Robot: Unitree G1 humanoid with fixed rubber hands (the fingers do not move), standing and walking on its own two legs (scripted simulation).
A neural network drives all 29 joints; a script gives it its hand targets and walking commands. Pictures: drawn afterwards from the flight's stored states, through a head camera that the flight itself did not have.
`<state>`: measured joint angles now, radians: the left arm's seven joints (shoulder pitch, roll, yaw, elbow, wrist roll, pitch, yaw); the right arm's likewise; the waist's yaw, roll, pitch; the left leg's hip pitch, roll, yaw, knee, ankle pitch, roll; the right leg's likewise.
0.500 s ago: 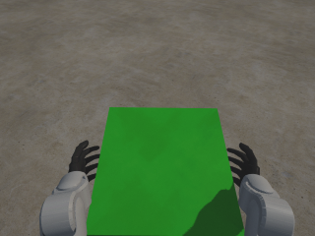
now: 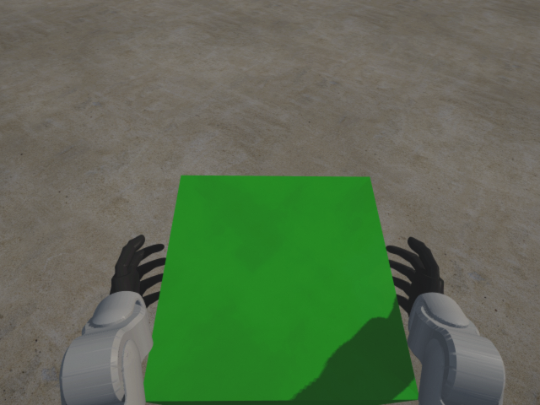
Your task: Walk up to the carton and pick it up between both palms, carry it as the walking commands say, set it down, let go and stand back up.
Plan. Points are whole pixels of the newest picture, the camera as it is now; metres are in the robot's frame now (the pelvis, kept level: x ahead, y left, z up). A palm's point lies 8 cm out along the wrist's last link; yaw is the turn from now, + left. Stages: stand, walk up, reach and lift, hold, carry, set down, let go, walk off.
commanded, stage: carry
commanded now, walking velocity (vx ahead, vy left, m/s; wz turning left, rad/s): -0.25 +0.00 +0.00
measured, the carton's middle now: (275, 290) +0.29 +0.01 +0.02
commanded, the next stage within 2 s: hold in 2.00 s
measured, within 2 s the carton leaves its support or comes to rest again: neither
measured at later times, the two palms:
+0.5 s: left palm out of the picture +0.06 +0.18 +0.09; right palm out of the picture +0.07 -0.18 +0.10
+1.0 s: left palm out of the picture +0.03 +0.15 +0.10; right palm out of the picture +0.03 -0.21 +0.09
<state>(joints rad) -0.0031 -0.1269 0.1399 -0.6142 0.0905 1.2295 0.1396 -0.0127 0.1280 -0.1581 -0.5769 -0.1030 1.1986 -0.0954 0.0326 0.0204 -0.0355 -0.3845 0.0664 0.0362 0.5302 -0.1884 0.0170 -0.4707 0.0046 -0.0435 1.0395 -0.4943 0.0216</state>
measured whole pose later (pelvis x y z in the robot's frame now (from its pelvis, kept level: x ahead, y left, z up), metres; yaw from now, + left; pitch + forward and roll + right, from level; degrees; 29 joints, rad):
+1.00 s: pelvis -0.20 -0.03 +0.00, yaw +0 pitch +2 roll +0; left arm -0.01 -0.13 0.15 -0.55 0.12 1.24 0.11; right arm -0.03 0.13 -0.15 -0.55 -0.12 1.25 -0.12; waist -0.02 0.02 -0.09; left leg -0.32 0.06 0.08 0.54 -0.24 -0.02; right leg -0.40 -0.04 -0.09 0.49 -0.12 -0.02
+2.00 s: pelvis -0.16 -0.02 +0.00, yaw +0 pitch +2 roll +0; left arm -0.07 -0.13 0.18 -0.20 0.16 0.94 0.09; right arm -0.07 0.13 -0.19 -0.20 -0.15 0.93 -0.09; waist 0.01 0.00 -0.07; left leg -0.27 0.06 0.08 0.54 -0.30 -0.02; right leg -0.37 -0.05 -0.08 0.52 -0.20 0.00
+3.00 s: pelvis -0.16 -0.01 +0.01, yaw +3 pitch -4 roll -1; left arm -0.32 -0.07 0.36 0.41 0.34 0.60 -0.13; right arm -0.29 0.10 -0.36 0.33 -0.32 0.62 0.08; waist -0.02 0.01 0.03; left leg -0.04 -0.01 -0.07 0.34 -0.22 0.00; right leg -0.10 -0.01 0.00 0.29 -0.11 0.02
